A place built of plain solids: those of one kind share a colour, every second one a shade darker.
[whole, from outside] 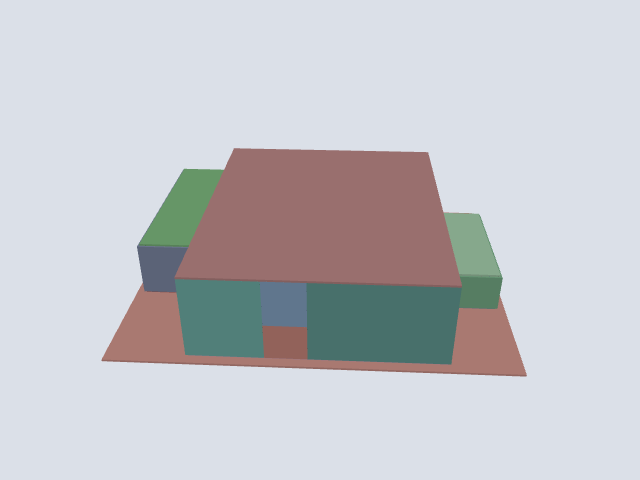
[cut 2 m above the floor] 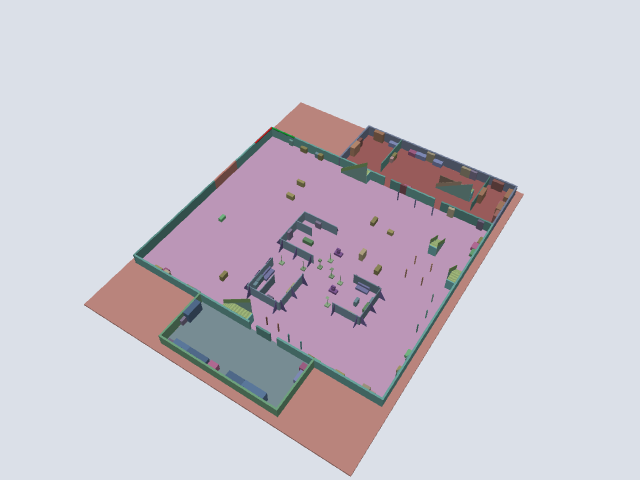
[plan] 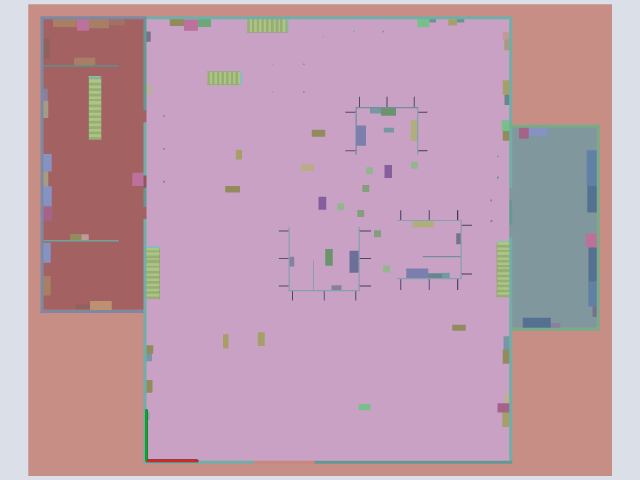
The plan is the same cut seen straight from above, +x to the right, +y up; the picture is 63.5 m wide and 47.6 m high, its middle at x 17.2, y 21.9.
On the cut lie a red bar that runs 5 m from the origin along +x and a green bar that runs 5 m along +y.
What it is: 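A film and television sound stage with a two-storey annex along one side; the building has no window; on its floor three built sets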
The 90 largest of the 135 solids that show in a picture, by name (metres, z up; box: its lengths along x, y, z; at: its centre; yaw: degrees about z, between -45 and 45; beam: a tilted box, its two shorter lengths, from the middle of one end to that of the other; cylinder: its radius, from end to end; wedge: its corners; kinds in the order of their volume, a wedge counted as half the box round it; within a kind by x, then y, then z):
{
 "floor_site_1": {"box": [57.88, 46.78, 0.3], "at": [17.21, 21.89, -0.45]},
 "wall_bay_1": {"box": [0.3, 23.97, 12.6], "at": [-0.15, 11.99, 6.3]},
 "wall_bay_2": {"box": [0.3, 1.91, 12.6], "at": [-0.15, 26.13, 6.3]},
 "wall_bay_3": {"box": [0.3, 5.29, 12.6], "at": [-0.15, 30.93, 6.3]},
 "wall_bay_4": {"box": [0.3, 9.0, 12.6], "at": [-0.15, 39.28, 6.3]},
 "wall_bay_5": {"box": [10.99, 0.3, 12.6], "at": [5.2, -0.15, 6.3]},
 "wall_bay_6": {"box": [36.56, 0.3, 12.6], "at": [17.98, 43.93, 6.3]},
 "wall_bay_7": {"box": [19.58, 0.3, 12.6], "at": [26.47, -0.15, 6.3]},
 "wall_bay_8": {"box": [0.3, 22.22, 12.6], "at": [36.11, 11.11, 6.3]},
 "wall_bay_9": {"box": [0.3, 2.41, 12.6], "at": [36.11, 24.62, 6.3]},
 "wall_bay_10": {"box": [0.3, 16.76, 12.6], "at": [36.11, 35.4, 6.3]},
 "roof_bay_1": {"box": [36.56, 44.38, 0.3], "at": [17.98, 21.89, 12.75]},
 "floor_bay_1": {"box": [35.96, 43.78, 0.3], "at": [17.98, 21.89, -0.15]},
 "wall_annex_1": {"box": [0.3, 28.81, 8.28], "at": [-10.38, 29.38, 4.14]},
 "wall_annex_2": {"box": [10.53, 0.3, 8.28], "at": [-5.26, 14.82, 4.14]},
 "wall_annex_3": {"box": [10.53, 0.3, 8.28], "at": [-5.26, 43.93, 4.14]},
 "floor_annex_ground_1": {"box": [10.23, 28.81, 0.3], "at": [-5.12, 29.38, -0.15]},
 "roof_annex_1": {"box": [10.23, 28.81, 0.3], "at": [-5.12, 29.38, 8.43]},
 "wall_scenedock_1": {"box": [8.99, 0.3, 5.63], "at": [40.45, 13.06, 2.81]},
 "wall_scenedock_2": {"box": [8.99, 0.3, 5.63], "at": [40.45, 33.18, 2.81]},
 "wall_scenedock_3": {"box": [0.3, 19.82, 5.63], "at": [44.8, 23.12, 2.81]},
 "floor_scenedock_ground_1": {"box": [8.69, 19.82, 0.3], "at": [40.3, 23.12, -0.15]},
 "roof_scenedock_1": {"box": [8.69, 19.82, 0.3], "at": [40.3, 23.12, 5.78]},
 "timberrack_1": {"box": [2.79, 0.99, 2.3], "at": [38.69, 13.7, 1.15]},
 "timberrack_2": {"box": [1.0, 3.55, 2.25], "at": [44.15, 29.03, 1.12]},
 "timberrack_3": {"box": [0.95, 2.64, 2.38], "at": [44.18, 25.94, 1.19]},
 "timberrack_4": {"box": [0.84, 2.51, 2.36], "at": [44.23, 16.55, 1.18]},
 "timberrack_5": {"box": [0.82, 3.36, 2.08], "at": [44.24, 19.49, 1.04]},
 "setwall_1": {"box": [0.12, 6.25, 3.49], "at": [14.14, 20.07, 1.75]},
 "setwall_2": {"box": [0.12, 2.94, 3.49], "at": [16.56, 18.41, 1.75]},
 "setwall_3": {"box": [7.06, 0.12, 3.49], "at": [17.62, 16.88, 1.75]},
 "setwall_4": {"box": [0.12, 4.62, 3.25], "at": [20.79, 32.66, 1.62]},
 "setwall_5": {"box": [0.12, 6.25, 3.49], "at": [21.09, 20.07, 1.75]},
 "setwall_6": {"box": [6.22, 0.12, 3.25], "at": [23.84, 35.03, 1.62]},
 "setwall_7": {"box": [0.12, 4.62, 3.25], "at": [26.89, 32.66, 1.62]},
 "setwall_8": {"box": [6.44, 0.12, 3.66], "at": [28.03, 18.07, 1.83]},
 "setwall_9": {"box": [6.44, 0.12, 3.66], "at": [28.03, 23.83, 1.83]},
 "setwall_10": {"box": [3.73, 0.12, 3.66], "at": [29.26, 20.25, 1.83]},
 "setwall_11": {"box": [0.12, 5.64, 3.66], "at": [31.19, 20.95, 1.83]},
 "rack_1": {"box": [0.73, 1.92, 2.2], "at": [-9.87, 17.37, 1.1]},
 "rack_2": {"box": [2.37, 0.77, 2.25], "at": [-8.09, 43.4, 1.12]},
 "rack_3": {"box": [2.12, 0.74, 2.35], "at": [-6.15, 39.59, 1.18]},
 "rack_4": {"box": [2.0, 0.88, 2.42], "at": [-4.71, 43.34, 1.21]},
 "rack_5": {"box": [2.16, 0.88, 2.15], "at": [-4.53, 15.41, 1.07]},
 "wall_bay_lintel_1": {"box": [5.99, 0.3, 7.05], "at": [13.69, -0.15, 9.07]},
 "door_bay_1": {"box": [5.99, 0.3, 5.55], "at": [13.69, -0.15, 2.78]},
 "crate_1": {"box": [0.88, 1.44, 0.8], "at": [-9.79, 24.52, 0.4]},
 "crate_2": {"box": [1.2, 1.13, 0.91], "at": [-6.31, 43.22, 0.46]},
 "crate_3": {"box": [1.11, 1.31, 1.02], "at": [-0.85, 27.92, 0.51]},
 "crate_4": {"box": [1.39, 1.12, 0.67], "at": [4.4, 43.22, 0.34]},
 "crate_5": {"box": [1.16, 0.91, 0.92], "at": [35.38, 5.25, 0.46]},
 "crate_6": {"box": [0.97, 1.09, 1.19], "at": [37.43, 32.49, 0.59]},
 "crate_7": {"box": [1.09, 1.37, 1.26], "at": [44.11, 21.85, 0.63]},
 "wall_part_annex_ground_1": {"box": [7.47, 0.15, 3.84], "at": [-6.5, 21.83, 1.92]},
 "wall_part_annex_ground_2": {"box": [7.47, 0.15, 3.84], "at": [-6.5, 39.15, 1.92]},
 "step_1": {"box": [1.18, 0.36, 2.46], "at": [-5.12, 35.51, 1.18]},
 "step_2": {"box": [1.18, 0.36, 3.85], "at": [-5.12, 37.66, 1.87]},
 "step_3": {"box": [1.29, 0.34, 2.42], "at": [0.64, 19.01, 1.16]},
 "step_4": {"box": [1.29, 0.34, 3.6], "at": [0.64, 20.52, 1.75]},
 "step_5": {"box": [0.31, 1.27, 2.64], "at": [12.93, 43.15, 1.27]},
 "step_6": {"box": [0.31, 1.27, 3.24], "at": [13.63, 43.15, 1.57]},
 "lockers_1": {"box": [0.49, 1.48, 1.89], "at": [-9.99, 27.96, 0.94]},
 "lockers_2": {"box": [0.49, 1.73, 1.81], "at": [-9.99, 34.85, 0.91]},
 "lockers_3": {"box": [0.5, 1.06, 1.89], "at": [0.25, 36.83, 0.94]},
 "lockers_4": {"box": [0.5, 1.1, 1.9], "at": [35.71, 41.26, 0.95]},
 "lockers_5": {"box": [0.48, 0.98, 1.86], "at": [35.72, 6.2, 0.93]},
 "bench_1": {"box": [0.74, 1.98, 0.9], "at": [-9.86, 20.64, 0.45]},
 "bench_2": {"box": [0.82, 1.98, 0.91], "at": [-9.82, 26.23, 0.46]},
 "bench_3": {"box": [0.84, 1.72, 0.91], "at": [-9.81, 29.56, 0.46]},
 "bench_4": {"box": [1.83, 0.81, 0.89], "at": [38.83, 32.63, 0.45]},
 "wardrobe_1": {"box": [0.64, 1.98, 1.79], "at": [-9.91, 40.88, 0.9]},
 "wardrobe_2": {"box": [1.44, 0.56, 1.74], "at": [-6.33, 15.25, 0.87]},
 "wardrobe_3": {"box": [1.54, 0.6, 1.81], "at": [-2.94, 43.48, 0.91]},
 "roadcase_1": {"box": [0.68, 1.36, 0.91], "at": [11.37, 12.08, 0.46]},
 "roadcase_2": {"box": [1.33, 0.7, 1.04], "at": [17.05, 32.48, 0.52]},
 "roadcase_3": {"box": [1.34, 0.61, 1.03], "at": [30.99, 13.2, 0.52]},
 "roadcase_4": {"box": [0.68, 1.45, 1.13], "at": [35.62, 4.07, 0.56]},
 "roadcase_5": {"box": [0.63, 1.45, 1.14], "at": [35.65, 37.02, 0.57]},
 "wall_stair_1": {"box": [0.1, 6.24, 6.59], "at": [-5.75, 34.93, 3.25]},
 "counter_1": {"box": [0.62, 2.12, 1.02], "at": [26.52, 32.78, 0.51]},
 "counter_2": {"box": [2.12, 0.64, 0.99], "at": [27.44, 23.45, 0.49]},
 "cabinet_1": {"box": [0.44, 1.18, 1.78], "at": [-10.01, 36.31, 0.89]},
 "cabinet_2": {"box": [1.01, 0.46, 1.87], "at": [18.83, 17.17, 0.94]},
 "cabinet_3": {"box": [0.43, 1.09, 1.79], "at": [30.91, 22.02, 0.9]},
 "sofa_1": {"box": [0.9, 2.18, 0.44], "at": [20.58, 19.74, 0.22]},
 "sofa_2": {"box": [2.17, 0.93, 0.44], "at": [26.84, 18.6, 0.22]},
 "desk_1": {"box": [0.73, 1.68, 0.74], "at": [18.09, 20.18, 0.37]},
 "desk_2": {"box": [1.49, 0.74, 0.76], "at": [24.0, 34.6, 0.38]},
 "floor_wall_bay_door_1": {"box": [0.3, 1.2, 4.14], "at": [-0.15, 27.68, 2.07]},
 "monitor_1": {"box": [1.33, 0.66, 1.59], "at": [15.94, 29.08, 0.8]}
}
